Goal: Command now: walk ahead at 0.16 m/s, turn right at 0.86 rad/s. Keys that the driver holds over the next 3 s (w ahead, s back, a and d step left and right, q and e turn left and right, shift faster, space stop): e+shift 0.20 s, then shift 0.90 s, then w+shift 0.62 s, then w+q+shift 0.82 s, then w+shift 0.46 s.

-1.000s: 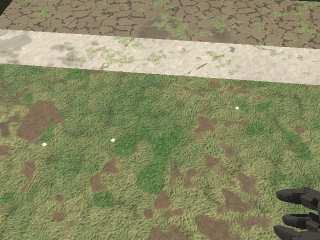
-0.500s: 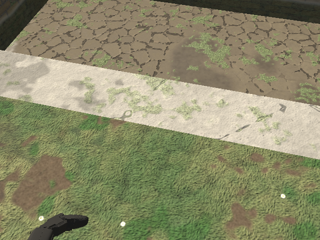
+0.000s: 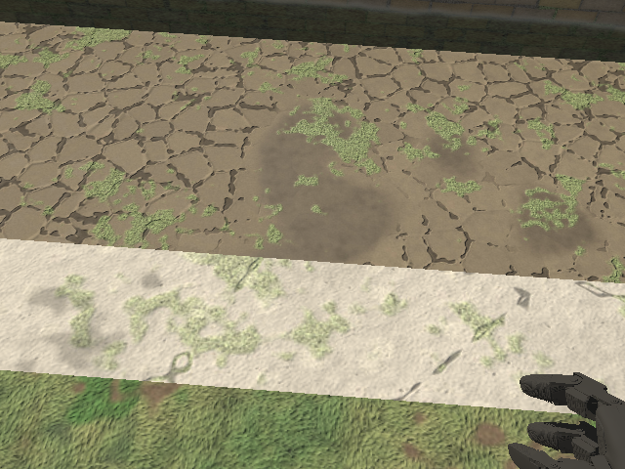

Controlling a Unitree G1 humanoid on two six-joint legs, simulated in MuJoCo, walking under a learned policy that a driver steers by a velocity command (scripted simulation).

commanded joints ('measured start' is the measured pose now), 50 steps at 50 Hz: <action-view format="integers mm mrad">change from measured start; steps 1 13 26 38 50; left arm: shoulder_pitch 124 -96 -230 -137 -131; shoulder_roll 128 45 62 8 -24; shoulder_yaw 21 1 -11 -28 -11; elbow -74 -170 -158 -45 53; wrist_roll -15 12 41 59 41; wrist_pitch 17 52 -5 -14 -6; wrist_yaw -8 -27 -22 -32 -12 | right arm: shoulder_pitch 119 68 196 142 178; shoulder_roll -108 -189 -138 -100 -68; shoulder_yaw -48 -97 -96 -60 -45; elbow -50 36 111 128 204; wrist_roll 6 18 23 11 17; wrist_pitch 36 65 106 82 65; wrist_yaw -20 -26 -21 7 -12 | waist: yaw -73 -69 -123 -50 -90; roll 183 158 -101 172 41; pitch -303 -186 -156 -110 -56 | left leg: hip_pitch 607 272 -18 258 283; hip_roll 432 341 97 194 126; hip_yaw -398 81 98 -9 55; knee -112 -216 585 -106 -89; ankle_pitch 165 159 -336 -98 -137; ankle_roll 273 252 -51 100 52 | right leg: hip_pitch -397 -90 94 80 89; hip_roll -129 -206 -348 -149 -162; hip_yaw -87 -201 -6 -128 -120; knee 406 -89 -617 -510 -536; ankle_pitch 26 276 800 327 449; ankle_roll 77 35 -226 -25 -21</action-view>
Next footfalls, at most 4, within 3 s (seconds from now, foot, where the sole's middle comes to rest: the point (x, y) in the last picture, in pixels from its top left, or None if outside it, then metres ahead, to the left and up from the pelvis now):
0.36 right None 0.08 -0.14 -0.75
0.70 left None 0.15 0.10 -0.75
1.42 right None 0.14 -0.20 -0.75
1.90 left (430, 392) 0.63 -0.19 -0.75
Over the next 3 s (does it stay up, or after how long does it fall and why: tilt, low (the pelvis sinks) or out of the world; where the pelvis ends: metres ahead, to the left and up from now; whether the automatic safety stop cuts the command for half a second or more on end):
stays up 0.71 -0.17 -0.03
